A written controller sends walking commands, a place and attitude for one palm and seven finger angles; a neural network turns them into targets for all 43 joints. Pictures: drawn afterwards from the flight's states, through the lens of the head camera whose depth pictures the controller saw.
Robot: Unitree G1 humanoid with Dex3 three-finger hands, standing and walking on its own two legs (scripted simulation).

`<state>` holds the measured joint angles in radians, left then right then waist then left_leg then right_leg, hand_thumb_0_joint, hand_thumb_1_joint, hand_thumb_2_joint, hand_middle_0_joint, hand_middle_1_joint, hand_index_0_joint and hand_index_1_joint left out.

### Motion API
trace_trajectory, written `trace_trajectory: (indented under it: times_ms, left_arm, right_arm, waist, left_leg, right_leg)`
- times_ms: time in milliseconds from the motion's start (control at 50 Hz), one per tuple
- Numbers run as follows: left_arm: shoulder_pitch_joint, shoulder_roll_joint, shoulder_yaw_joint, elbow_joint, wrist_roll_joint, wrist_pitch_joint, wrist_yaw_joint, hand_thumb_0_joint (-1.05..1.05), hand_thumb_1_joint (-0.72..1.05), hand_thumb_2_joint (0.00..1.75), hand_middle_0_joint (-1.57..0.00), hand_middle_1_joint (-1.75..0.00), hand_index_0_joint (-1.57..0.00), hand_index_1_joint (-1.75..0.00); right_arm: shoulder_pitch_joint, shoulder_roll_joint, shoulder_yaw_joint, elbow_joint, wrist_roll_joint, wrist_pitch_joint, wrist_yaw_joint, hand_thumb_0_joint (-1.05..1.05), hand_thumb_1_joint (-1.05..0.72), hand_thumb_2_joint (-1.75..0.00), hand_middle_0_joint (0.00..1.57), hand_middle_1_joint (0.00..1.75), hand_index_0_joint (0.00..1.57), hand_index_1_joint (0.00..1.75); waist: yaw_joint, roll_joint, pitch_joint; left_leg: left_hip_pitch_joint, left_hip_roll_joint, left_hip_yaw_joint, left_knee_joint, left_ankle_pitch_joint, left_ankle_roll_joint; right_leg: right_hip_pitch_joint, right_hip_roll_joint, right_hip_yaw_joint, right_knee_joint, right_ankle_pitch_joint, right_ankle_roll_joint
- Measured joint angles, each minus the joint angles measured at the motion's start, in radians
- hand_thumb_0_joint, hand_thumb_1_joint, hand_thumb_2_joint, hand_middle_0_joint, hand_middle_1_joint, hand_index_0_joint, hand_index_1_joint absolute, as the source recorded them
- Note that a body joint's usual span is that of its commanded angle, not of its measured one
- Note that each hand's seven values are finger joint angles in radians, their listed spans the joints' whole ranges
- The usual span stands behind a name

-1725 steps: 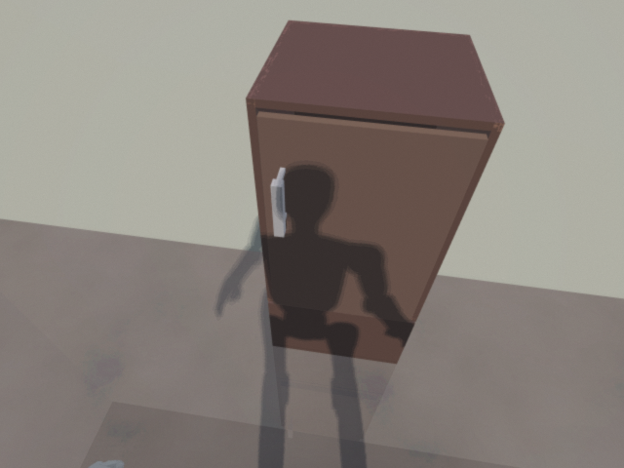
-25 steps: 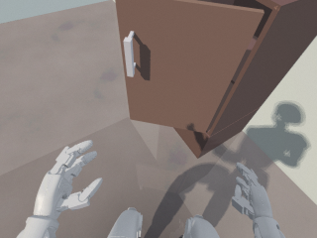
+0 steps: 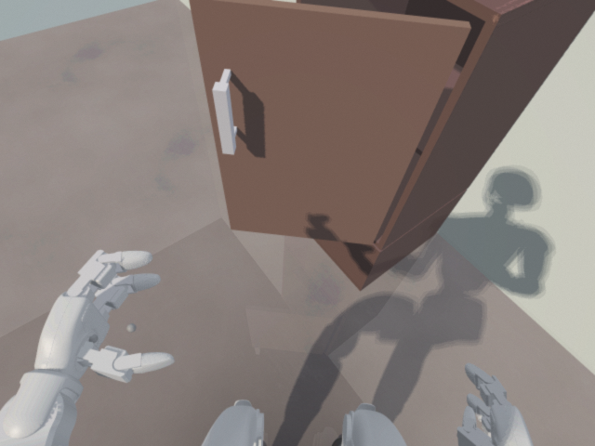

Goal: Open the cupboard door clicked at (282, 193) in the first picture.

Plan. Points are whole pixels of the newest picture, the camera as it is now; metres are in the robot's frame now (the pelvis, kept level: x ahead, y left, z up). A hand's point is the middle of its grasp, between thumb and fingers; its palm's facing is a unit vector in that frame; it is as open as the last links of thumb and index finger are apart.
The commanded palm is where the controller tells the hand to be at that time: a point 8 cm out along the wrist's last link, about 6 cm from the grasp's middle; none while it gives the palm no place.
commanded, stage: raise the hand with hooked fingers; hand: left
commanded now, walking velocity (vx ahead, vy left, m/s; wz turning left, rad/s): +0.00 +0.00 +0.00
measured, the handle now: (227, 113) +0.62 +0.16 +0.05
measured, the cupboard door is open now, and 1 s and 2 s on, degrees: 47 47 47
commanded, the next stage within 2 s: move the hooked fingers beside the handle in 1.04 s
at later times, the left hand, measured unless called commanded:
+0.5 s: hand (95, 281) +0.29 +0.26 +0.06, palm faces -0.03 -1.00 -0.07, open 13.9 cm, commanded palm +0.27 +0.31 +0.07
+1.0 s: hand (97, 278) +0.29 +0.26 +0.06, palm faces -0.03 -1.00 -0.06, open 13.9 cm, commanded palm +0.27 +0.31 +0.07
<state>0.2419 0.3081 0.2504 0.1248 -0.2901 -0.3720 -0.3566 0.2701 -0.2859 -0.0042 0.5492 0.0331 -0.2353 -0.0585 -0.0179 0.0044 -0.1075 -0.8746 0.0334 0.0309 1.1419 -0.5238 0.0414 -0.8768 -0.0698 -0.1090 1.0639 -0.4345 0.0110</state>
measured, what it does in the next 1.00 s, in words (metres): stands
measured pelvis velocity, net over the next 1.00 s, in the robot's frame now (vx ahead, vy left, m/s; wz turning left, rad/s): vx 0.01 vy -0.01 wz -0.01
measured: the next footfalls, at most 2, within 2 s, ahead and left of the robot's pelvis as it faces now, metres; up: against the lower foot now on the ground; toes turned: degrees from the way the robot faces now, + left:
none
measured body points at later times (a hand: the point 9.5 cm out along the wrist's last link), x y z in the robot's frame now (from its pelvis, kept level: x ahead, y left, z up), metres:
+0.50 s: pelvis +0.02 -0.01 +0.01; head +0.10 +0.01 +0.45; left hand +0.29 +0.31 +0.07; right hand +0.18 -0.25 -0.07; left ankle +0.02 +0.09 -0.66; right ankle +0.05 -0.14 -0.66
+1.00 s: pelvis +0.01 -0.01 +0.01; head +0.09 +0.00 +0.46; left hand +0.29 +0.31 +0.07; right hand +0.16 -0.27 -0.07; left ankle +0.02 +0.09 -0.66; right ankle +0.05 -0.14 -0.66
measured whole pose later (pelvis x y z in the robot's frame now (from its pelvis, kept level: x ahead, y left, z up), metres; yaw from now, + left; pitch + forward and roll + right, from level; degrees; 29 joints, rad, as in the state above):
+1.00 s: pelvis +0.01 -0.01 +0.01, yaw +0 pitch +14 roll -2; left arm 0.00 0.43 0.44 0.42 -0.37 -0.36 -0.57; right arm 0.29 -0.28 0.03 0.54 0.03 -0.20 -0.05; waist -0.02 0.01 -0.10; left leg -0.81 0.05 0.02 1.06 -0.50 0.02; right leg -0.82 -0.04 -0.12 0.99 -0.42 -0.01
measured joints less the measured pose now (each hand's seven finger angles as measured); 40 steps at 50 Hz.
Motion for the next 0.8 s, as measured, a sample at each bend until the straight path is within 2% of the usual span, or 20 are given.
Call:
trace_trajectory:
  times_ms: [160,360,600,800]
  left_arm:
    - [-0.048,0.029,0.043,0.041,-0.016,0.009,-0.038,0.0,-0.32,0.37,-0.29,-1.08,-0.29,-1.09]
    - [-0.15,0.077,0.116,0.155,-0.052,0.04,-0.134,-0.01,-0.47,0.31,-0.3,-1.18,-0.3,-1.18]
    - [-0.254,0.137,0.195,0.285,-0.08,0.049,-0.213,-0.01,-0.49,0.3,-0.3,-1.19,-0.3,-1.2]
    - [-0.242,0.124,0.194,0.297,-0.083,0.029,-0.219,-0.01,-0.5,0.3,-0.3,-1.2,-0.3,-1.2]
  right_arm:
    - [-0.033,0.014,0.019,-0.03,-0.001,0.003,0.007,0.01,-0.91,-0.9,0.2,0.3,0.2,0.3]
    - [-0.037,0.031,0.053,-0.017,-0.004,0.012,0.007,0.01,-0.91,-0.9,0.2,0.31,0.2,0.3]
    - [0.0,0.001,0.04,0.005,0.002,0.025,0.002,0.01,-0.91,-0.9,0.2,0.31,0.2,0.3]
    - [0.025,-0.01,0.026,-0.006,0.001,0.03,0.011,0.01,-0.91,-0.9,0.2,0.3,0.2,0.3]
  waist:
    - [0.013,0.0,0.001]
    - [0.026,0.011,0.004]
    - [0.008,0.012,0.013]
    - [-0.006,0.007,0.007]
  left_leg:
    - [0.029,0.003,-0.012,-0.025,0.0,-0.006]
    - [0.041,0.008,-0.021,-0.04,-0.001,-0.013]
    - [0.052,0.015,-0.015,-0.064,0.008,-0.019]
    - [0.061,0.017,-0.004,-0.08,0.017,-0.02]
  right_leg:
    - [0.037,0.005,-0.012,-0.032,0.0,-0.003]
    - [0.05,0.012,-0.021,-0.048,-0.003,-0.009]
    - [0.055,0.021,-0.015,-0.067,0.006,-0.014]
    - [0.056,0.025,-0.004,-0.077,0.015,-0.016]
